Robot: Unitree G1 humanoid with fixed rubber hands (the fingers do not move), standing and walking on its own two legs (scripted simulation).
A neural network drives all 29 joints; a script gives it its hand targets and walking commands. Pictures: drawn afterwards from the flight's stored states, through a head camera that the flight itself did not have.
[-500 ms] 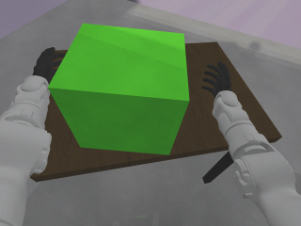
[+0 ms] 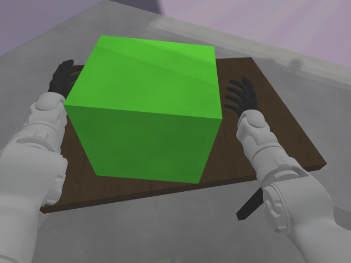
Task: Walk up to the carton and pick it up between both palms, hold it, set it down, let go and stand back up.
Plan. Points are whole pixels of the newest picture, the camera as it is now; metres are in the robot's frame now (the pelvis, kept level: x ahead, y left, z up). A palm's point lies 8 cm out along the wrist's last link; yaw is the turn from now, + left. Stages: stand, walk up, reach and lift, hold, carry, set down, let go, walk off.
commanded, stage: reach and lift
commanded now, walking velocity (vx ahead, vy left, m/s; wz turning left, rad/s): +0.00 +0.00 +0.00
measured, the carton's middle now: (152, 113) +0.48 +0.00 +0.05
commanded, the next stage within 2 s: none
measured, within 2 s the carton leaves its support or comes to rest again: leaves its support in 1.62 s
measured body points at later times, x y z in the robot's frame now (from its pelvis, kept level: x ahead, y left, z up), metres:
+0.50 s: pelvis +0.00 +0.00 +0.00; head +0.04 +0.03 +0.45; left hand +0.49 +0.20 +0.13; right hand +0.43 -0.19 +0.11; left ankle -0.01 +0.12 -0.74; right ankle -0.01 -0.13 -0.74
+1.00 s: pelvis +0.00 +0.00 +0.00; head +0.04 +0.02 +0.45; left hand +0.49 +0.20 +0.13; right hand +0.43 -0.19 +0.11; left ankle -0.01 +0.12 -0.74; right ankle -0.01 -0.13 -0.74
